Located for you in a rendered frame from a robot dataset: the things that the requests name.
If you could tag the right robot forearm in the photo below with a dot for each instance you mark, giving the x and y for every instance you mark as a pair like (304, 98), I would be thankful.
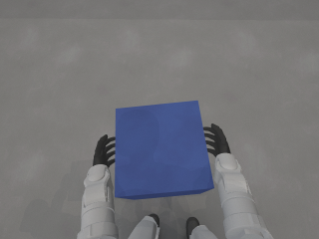
(241, 218)

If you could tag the right robot thigh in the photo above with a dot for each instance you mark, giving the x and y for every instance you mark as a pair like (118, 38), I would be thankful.
(202, 234)

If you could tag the right robot hand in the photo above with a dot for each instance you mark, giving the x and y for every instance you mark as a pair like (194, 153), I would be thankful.
(220, 143)

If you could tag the robot right shin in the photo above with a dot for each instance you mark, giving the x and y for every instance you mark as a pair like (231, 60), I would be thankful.
(199, 227)

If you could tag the carton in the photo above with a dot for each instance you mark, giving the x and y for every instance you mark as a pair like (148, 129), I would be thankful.
(160, 151)

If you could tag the left robot hand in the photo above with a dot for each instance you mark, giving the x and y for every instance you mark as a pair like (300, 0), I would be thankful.
(101, 156)

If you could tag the left robot forearm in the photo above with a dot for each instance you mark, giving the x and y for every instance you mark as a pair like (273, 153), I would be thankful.
(98, 207)

